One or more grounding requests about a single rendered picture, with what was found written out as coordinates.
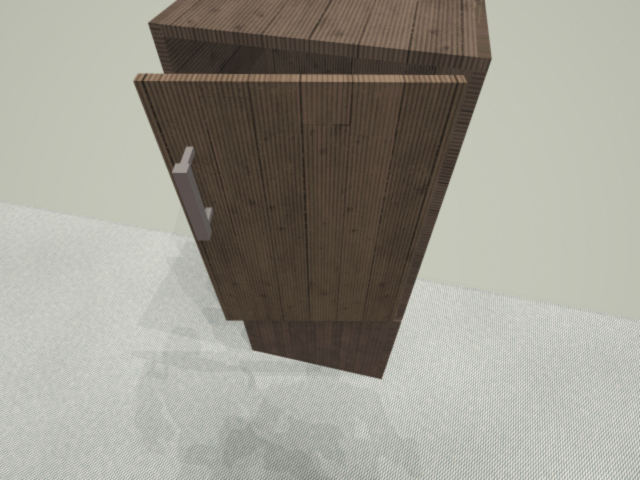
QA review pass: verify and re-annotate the handle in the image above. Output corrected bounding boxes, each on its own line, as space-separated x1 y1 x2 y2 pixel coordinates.
172 147 213 241

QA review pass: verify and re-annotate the cupboard door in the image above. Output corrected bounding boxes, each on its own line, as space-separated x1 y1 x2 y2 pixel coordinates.
133 73 467 321

